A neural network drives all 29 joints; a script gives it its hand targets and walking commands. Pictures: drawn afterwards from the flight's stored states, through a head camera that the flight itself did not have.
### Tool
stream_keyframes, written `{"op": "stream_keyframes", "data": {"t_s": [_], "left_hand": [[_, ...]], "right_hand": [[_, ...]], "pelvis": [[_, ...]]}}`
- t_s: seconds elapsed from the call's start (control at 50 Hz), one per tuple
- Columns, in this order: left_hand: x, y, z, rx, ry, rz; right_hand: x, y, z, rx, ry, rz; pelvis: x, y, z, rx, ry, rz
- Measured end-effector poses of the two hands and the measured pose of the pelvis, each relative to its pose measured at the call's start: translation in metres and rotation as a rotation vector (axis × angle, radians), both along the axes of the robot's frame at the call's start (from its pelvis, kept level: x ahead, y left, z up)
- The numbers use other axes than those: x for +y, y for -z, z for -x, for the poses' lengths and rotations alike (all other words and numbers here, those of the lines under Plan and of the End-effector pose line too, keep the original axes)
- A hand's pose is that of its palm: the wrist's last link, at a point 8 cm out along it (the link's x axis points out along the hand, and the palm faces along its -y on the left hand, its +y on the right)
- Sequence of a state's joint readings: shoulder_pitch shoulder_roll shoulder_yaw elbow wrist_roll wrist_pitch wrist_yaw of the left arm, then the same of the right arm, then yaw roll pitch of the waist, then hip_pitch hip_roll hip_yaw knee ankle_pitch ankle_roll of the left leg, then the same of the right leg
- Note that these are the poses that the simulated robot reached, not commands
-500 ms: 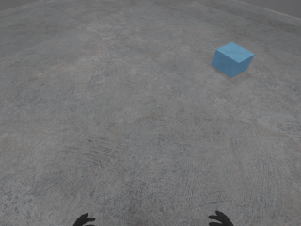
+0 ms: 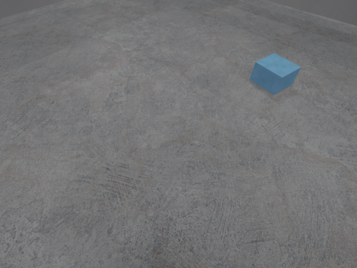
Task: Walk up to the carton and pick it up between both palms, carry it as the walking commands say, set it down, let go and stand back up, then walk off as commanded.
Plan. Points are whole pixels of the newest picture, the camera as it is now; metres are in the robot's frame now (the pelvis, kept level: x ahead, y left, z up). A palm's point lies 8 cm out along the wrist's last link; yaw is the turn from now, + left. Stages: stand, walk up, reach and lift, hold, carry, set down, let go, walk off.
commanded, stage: stand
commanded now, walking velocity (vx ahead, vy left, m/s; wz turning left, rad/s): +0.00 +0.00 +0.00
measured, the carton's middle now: (274, 73) +1.76 -0.95 -0.67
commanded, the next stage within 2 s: walk up in 0.26 s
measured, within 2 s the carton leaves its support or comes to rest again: neither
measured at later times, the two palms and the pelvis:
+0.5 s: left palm out of the picture +0.02 +0.21 -0.14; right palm out of the picture +0.01 -0.22 -0.13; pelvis +0.00 +0.00 +0.01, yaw +0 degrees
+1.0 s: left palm out of the picture +0.02 +0.15 -0.11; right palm (279, 192) +0.32 -0.29 -0.09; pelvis +0.14 -0.05 +0.02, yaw -7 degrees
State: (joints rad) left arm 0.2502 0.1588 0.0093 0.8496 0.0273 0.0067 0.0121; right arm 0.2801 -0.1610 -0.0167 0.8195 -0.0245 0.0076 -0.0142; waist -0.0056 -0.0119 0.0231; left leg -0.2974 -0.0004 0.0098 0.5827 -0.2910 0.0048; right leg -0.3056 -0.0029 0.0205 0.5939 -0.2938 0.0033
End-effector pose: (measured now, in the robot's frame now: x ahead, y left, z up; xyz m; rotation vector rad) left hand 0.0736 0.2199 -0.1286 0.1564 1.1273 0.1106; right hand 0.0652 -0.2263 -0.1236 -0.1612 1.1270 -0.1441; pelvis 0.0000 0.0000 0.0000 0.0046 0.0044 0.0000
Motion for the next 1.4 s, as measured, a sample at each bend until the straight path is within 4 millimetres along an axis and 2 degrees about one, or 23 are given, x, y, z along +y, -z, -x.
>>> {"op": "stream_keyframes", "data": {"t_s": [0.52,0.6,0.68,0.74,0.78,0.82,0.88,0.92,0.98,1.04,1.1,1.14,1.18,1.2,1.24,1.32,1.4], "left_hand": [[-0.007,0.010,0.054,0.210,-0.064,0.019],[-0.006,0.005,0.050,0.257,-0.004,0.008],[-0.010,-0.009,0.027,0.205,-0.004,-0.033],[-0.015,-0.007,0.029,0.171,-0.059,-0.063],[-0.024,-0.010,0.042,0.212,-0.094,-0.056],[-0.035,-0.013,0.055,0.268,-0.120,-0.039],[-0.054,-0.019,0.068,0.366,-0.126,-0.004],[-0.065,-0.022,0.070,0.426,-0.123,0.018],[-0.074,-0.022,0.060,0.488,-0.134,0.040],[-0.073,-0.017,0.038,0.523,-0.156,0.047],[-0.064,-0.007,0.006,0.562,-0.166,0.048],[-0.054,0.003,-0.022,0.596,-0.158,0.050],[-0.040,0.014,-0.063,0.596,-0.150,0.045],[-0.032,0.017,-0.090,0.563,-0.138,0.033],[-0.017,0.018,-0.152,0.469,-0.089,0.005],[0.002,0.011,-0.289,0.275,0.057,-0.052],[-0.003,-0.009,-0.422,0.081,0.146,-0.091]], "right_hand": [[0.001,0.008,0.054,0.186,0.078,-0.016],[-0.016,0.009,0.051,0.143,0.136,-0.030],[-0.040,0.013,0.039,0.127,0.149,-0.043],[-0.057,0.020,0.014,0.143,0.101,-0.041],[-0.064,0.012,-0.015,0.115,0.057,-0.040],[-0.069,0.001,-0.054,0.049,0.024,-0.043],[-0.072,-0.017,-0.123,-0.075,-0.002,-0.047],[-0.072,-0.028,-0.170,-0.162,-0.012,-0.050],[-0.065,-0.037,-0.235,-0.252,-0.035,-0.055],[-0.052,-0.032,-0.290,-0.273,-0.067,-0.066],[-0.034,-0.017,-0.342,-0.261,-0.089,-0.076],[-0.023,-0.003,-0.372,-0.257,-0.084,-0.075],[-0.017,0.011,-0.389,-0.240,-0.057,-0.063],[-0.015,0.016,-0.389,-0.213,-0.047,-0.060],[-0.015,0.022,-0.377,-0.135,-0.011,-0.060],[-0.023,0.023,-0.329,0.028,0.140,-0.061],[-0.030,0.019,-0.279,0.187,0.266,-0.053]], "pelvis": [[-0.005,-0.007,-0.004,-0.011,0.015,-0.003],[-0.013,-0.008,-0.008,0.024,0.077,-0.014],[-0.029,-0.010,-0.020,0.064,0.091,-0.012],[-0.043,-0.004,-0.030,0.071,0.096,-0.015],[-0.049,-0.009,-0.043,0.056,0.087,-0.013],[-0.053,-0.015,-0.059,0.048,0.092,-0.024],[-0.056,-0.021,-0.085,0.034,0.134,-0.046],[-0.056,-0.022,-0.103,0.027,0.149,-0.053],[-0.053,-0.018,-0.132,0.019,0.137,-0.051],[-0.048,-0.009,-0.169,0.021,0.124,-0.045],[-0.039,0.004,-0.212,0.038,0.128,-0.036],[-0.031,0.017,-0.243,0.053,0.127,-0.023],[-0.022,0.025,-0.270,0.057,0.111,-0.013],[-0.019,0.024,-0.280,0.051,0.113,-0.016],[-0.016,0.018,-0.300,0.041,0.133,-0.025],[-0.018,0.005,-0.344,0.017,0.150,-0.039],[-0.027,-0.004,-0.393,-0.016,0.161,-0.046]]}}
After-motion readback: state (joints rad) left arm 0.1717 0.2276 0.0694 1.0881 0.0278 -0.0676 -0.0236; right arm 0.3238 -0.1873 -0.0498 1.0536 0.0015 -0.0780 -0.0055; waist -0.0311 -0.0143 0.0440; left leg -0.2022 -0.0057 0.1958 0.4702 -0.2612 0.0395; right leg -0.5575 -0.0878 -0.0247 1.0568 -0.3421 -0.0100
